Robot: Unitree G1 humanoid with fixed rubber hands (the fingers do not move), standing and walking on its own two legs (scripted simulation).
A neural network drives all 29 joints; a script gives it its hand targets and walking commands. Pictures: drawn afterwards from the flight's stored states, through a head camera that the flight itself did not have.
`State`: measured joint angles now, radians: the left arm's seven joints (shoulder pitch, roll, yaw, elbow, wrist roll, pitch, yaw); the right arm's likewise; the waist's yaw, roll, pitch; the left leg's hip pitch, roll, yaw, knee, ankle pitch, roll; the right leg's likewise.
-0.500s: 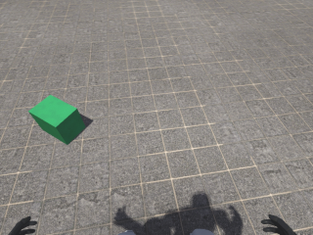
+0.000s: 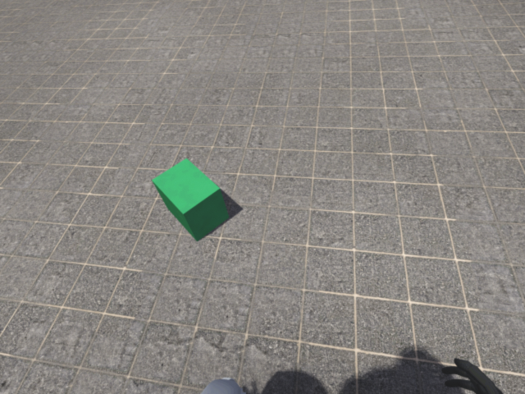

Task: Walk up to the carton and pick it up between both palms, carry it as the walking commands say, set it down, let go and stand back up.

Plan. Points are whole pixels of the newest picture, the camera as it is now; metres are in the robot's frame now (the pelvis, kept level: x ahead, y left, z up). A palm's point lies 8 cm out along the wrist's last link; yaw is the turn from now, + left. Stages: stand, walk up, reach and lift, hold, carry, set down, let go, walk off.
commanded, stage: walk up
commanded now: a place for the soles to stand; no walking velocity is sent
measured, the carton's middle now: (191, 199) +0.99 +0.43 -0.67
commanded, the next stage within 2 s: none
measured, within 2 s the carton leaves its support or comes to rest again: neither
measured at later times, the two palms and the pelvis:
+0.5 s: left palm out of the picture +0.14 +0.42 -0.09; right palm (404, 297) +0.29 -0.21 -0.08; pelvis +0.11 +0.08 -0.01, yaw +13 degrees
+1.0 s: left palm (43, 343) +0.21 +0.38 -0.03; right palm (389, 226) +0.45 -0.23 -0.11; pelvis +0.26 +0.04 +0.00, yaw +16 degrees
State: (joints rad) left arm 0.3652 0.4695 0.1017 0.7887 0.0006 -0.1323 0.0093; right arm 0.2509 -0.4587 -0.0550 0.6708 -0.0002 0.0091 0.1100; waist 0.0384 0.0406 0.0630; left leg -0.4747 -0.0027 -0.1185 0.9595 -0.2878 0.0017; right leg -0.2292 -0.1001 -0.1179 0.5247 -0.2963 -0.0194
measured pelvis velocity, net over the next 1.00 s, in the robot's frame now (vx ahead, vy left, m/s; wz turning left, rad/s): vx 0.26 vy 0.04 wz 0.29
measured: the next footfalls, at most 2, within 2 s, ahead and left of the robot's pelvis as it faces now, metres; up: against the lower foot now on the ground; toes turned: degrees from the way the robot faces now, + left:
left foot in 0.24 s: +0.17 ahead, +0.18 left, +0.00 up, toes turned +6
right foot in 0.70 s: +0.33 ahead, -0.02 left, +0.00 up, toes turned +9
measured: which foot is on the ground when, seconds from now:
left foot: up 0.00-0.22, down 0.24-0.70, up 0.72-1.00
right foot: down 0.00-0.24, up 0.26-0.68, down 0.70-1.00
